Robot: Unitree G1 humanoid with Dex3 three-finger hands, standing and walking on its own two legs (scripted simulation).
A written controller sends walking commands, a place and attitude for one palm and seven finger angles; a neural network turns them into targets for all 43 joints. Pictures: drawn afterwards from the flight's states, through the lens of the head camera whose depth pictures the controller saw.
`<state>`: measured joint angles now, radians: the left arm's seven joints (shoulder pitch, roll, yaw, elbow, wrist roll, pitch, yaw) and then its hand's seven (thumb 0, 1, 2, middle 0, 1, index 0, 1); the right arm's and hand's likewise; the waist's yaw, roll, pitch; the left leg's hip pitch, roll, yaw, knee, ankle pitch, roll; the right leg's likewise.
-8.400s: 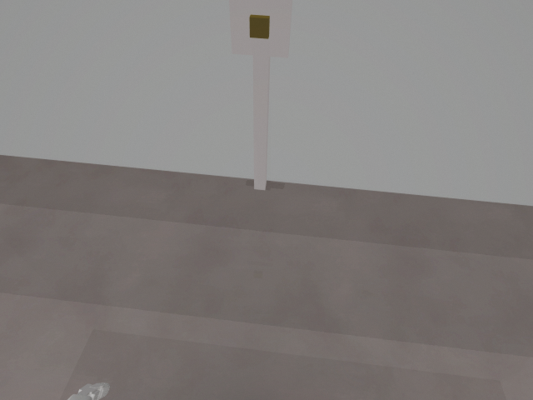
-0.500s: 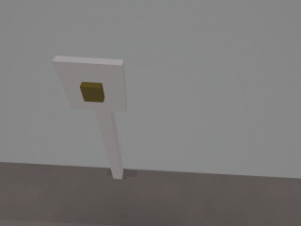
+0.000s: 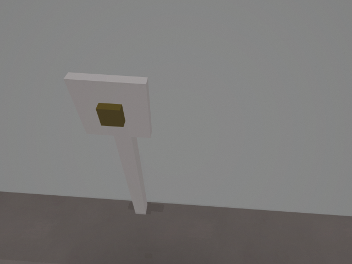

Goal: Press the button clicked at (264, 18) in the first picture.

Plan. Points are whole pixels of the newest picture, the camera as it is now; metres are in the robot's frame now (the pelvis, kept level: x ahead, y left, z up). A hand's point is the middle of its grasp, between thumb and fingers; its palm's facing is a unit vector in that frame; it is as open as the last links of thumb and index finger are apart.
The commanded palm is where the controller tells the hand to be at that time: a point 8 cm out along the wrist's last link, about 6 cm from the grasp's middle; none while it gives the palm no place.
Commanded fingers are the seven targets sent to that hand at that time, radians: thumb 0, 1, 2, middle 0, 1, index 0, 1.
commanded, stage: come to a stop and stand still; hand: left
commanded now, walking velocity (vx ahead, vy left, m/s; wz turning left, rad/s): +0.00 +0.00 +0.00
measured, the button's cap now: (111, 114) +0.47 +0.22 +0.06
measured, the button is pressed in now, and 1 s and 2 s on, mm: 0 0 0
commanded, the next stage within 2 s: look again from close up in 0.18 s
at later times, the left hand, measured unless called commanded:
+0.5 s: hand out of the picture +0.00 +0.18 -0.19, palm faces +0.03 -0.98 -0.17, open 7.4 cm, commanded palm none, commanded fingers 0.00 0.90 0.90 -0.20 -0.30 -0.20 -0.30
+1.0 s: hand out of the picture +0.12 +0.23 -0.06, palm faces +0.29 -0.94 -0.16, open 7.1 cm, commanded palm +0.07 +0.26 -0.06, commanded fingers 0.00 0.90 0.90 -0.45 -0.57 -0.45 -0.57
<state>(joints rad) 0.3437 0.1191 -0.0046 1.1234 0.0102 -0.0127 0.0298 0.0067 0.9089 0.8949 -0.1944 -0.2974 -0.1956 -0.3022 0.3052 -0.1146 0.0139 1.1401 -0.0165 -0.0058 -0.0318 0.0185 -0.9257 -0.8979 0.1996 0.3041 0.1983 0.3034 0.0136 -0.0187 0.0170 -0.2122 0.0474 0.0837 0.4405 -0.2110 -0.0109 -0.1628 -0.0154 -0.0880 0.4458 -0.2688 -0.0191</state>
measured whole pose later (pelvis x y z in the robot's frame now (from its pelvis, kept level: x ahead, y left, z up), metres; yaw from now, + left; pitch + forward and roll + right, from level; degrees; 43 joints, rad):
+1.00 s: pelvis -0.03 +0.04 -0.01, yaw +3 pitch -1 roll +0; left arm 0.50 0.18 0.01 0.15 -0.15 -0.02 0.14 0.03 0.93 0.89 -0.24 -0.35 -0.25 -0.36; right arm 0.36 -0.22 0.02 0.86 0.05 -0.23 -0.07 0.02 -0.92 -0.90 0.20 0.30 0.20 0.30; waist -0.02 0.01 -0.01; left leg -0.34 -0.02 0.06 0.58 -0.23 0.04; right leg -0.28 -0.07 -0.07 0.61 -0.31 0.01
